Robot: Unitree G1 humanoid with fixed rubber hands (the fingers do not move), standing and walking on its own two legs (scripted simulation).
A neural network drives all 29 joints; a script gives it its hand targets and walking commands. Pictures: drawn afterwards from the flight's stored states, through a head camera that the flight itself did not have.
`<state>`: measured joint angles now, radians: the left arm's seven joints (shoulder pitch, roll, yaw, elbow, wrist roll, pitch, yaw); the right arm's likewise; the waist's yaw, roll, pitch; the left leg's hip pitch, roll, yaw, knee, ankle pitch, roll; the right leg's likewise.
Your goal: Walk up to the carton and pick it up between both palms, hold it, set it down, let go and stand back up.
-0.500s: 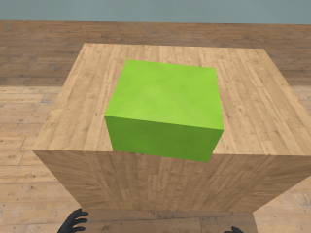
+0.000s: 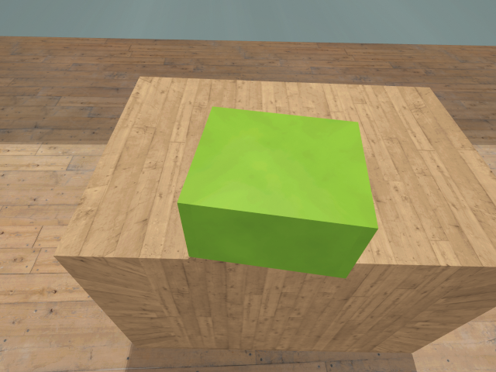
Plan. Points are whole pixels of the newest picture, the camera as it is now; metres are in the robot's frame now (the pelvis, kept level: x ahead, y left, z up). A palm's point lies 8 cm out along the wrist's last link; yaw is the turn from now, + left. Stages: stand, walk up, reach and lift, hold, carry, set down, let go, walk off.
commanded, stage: stand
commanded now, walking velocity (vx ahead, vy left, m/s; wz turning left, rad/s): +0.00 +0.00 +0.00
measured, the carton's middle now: (275, 187) +0.46 -0.05 +0.01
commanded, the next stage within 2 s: none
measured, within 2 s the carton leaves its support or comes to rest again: neither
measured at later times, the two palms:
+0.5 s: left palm out of the picture -0.09 +0.22 -0.15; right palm out of the picture -0.07 -0.19 -0.14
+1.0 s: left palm out of the picture -0.11 +0.22 -0.14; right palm out of the picture -0.09 -0.19 -0.14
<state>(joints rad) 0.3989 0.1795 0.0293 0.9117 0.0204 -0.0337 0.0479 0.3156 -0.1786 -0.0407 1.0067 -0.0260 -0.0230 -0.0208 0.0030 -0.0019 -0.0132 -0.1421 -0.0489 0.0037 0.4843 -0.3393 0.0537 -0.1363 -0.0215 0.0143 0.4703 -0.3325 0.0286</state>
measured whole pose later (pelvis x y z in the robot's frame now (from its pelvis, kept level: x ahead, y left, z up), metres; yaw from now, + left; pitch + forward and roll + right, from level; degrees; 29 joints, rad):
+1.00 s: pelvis -0.04 +0.02 +0.00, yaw -1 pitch -2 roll +0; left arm 0.38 0.10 -0.01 1.19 0.02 -0.01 0.05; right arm 0.35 -0.12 0.00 1.14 -0.02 -0.02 -0.03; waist 0.00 -0.01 0.03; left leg -0.15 -0.08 0.03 0.42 -0.24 0.08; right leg -0.16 -0.06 0.04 0.44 -0.25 0.06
